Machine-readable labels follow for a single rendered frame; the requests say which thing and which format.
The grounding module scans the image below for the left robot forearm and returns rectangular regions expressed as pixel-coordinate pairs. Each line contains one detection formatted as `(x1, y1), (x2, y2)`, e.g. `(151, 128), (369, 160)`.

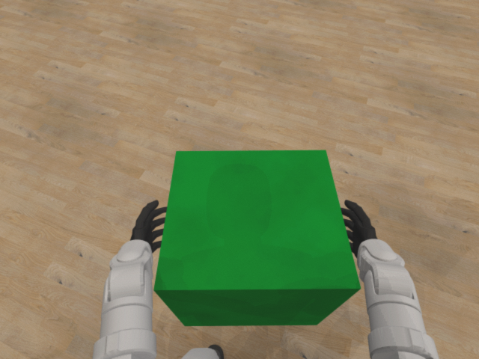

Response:
(92, 239), (156, 359)

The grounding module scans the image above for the robot right hand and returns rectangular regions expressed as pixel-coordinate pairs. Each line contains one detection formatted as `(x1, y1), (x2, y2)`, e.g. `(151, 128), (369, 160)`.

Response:
(341, 200), (378, 258)

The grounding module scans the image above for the robot left hand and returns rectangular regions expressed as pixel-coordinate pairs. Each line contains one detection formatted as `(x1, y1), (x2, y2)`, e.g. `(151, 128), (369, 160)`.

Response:
(130, 200), (167, 253)

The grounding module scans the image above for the right robot forearm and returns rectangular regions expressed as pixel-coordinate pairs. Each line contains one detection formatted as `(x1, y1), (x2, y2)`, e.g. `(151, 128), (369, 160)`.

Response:
(357, 239), (439, 359)

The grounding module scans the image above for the carton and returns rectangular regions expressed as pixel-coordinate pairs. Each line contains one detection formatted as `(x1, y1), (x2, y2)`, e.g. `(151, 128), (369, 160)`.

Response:
(154, 150), (361, 326)

